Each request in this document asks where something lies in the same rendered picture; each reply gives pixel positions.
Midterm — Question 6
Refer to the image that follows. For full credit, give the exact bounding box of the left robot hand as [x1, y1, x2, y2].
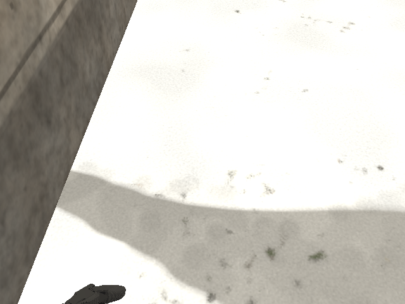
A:
[62, 284, 126, 304]

